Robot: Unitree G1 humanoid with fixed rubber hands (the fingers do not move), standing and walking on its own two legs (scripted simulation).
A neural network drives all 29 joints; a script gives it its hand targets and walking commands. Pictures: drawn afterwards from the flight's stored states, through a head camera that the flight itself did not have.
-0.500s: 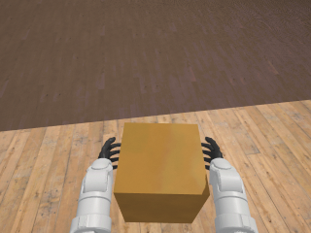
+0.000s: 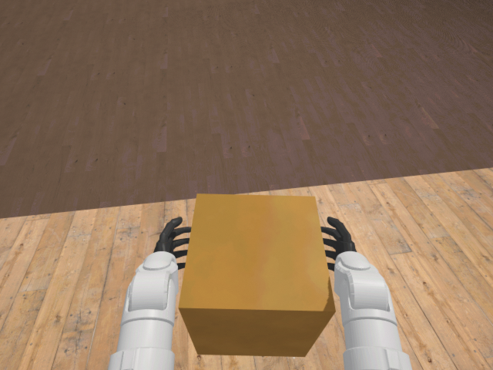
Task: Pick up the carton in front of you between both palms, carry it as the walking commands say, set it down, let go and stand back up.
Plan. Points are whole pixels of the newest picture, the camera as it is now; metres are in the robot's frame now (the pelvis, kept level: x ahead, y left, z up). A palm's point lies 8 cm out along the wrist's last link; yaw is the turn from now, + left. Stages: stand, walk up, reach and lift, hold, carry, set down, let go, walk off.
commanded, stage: hold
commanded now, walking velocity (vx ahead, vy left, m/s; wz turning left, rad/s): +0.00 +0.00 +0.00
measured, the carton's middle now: (253, 279) +0.29 +0.00 -0.03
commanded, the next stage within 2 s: carry in 0.70 s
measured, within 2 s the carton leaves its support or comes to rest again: neither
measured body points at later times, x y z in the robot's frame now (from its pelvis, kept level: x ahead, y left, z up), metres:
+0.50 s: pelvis -0.01 +0.00 +0.00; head -0.05 +0.00 +0.45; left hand +0.30 +0.15 +0.04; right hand +0.30 -0.15 +0.04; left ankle +0.00 +0.13 -0.75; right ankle +0.02 -0.13 -0.75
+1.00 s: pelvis +0.05 +0.00 -0.02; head +0.01 +0.00 +0.43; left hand +0.34 +0.16 +0.07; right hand +0.35 -0.14 +0.07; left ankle +0.00 +0.14 -0.75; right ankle +0.01 -0.14 -0.75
